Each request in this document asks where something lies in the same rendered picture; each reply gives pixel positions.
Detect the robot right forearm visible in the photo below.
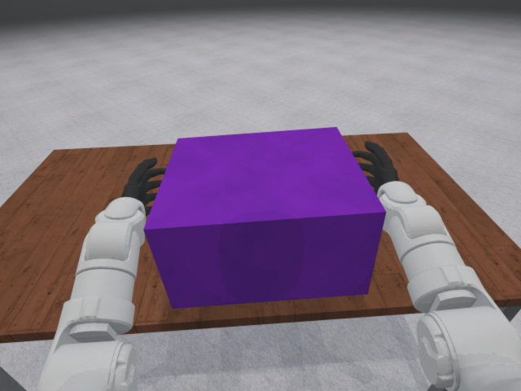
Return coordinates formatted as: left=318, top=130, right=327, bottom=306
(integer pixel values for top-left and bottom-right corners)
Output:
left=377, top=181, right=521, bottom=346

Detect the left robot hand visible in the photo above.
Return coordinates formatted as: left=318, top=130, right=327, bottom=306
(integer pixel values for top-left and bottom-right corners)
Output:
left=121, top=157, right=167, bottom=216

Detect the right robot hand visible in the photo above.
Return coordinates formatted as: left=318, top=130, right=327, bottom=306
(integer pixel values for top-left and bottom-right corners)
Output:
left=352, top=141, right=400, bottom=195

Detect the robot left forearm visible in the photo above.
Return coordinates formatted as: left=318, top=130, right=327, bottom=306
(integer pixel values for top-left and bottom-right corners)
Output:
left=36, top=197, right=146, bottom=391

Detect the table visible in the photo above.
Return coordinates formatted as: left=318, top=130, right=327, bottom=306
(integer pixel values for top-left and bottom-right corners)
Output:
left=0, top=133, right=521, bottom=391

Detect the robot left upper arm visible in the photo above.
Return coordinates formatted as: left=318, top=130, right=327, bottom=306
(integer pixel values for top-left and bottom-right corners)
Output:
left=41, top=340, right=138, bottom=391

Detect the carton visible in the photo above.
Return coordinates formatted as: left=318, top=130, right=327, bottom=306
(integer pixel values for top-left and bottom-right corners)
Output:
left=143, top=127, right=386, bottom=309

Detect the robot right upper arm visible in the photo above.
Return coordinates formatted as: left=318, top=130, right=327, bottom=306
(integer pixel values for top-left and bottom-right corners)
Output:
left=417, top=306, right=521, bottom=391

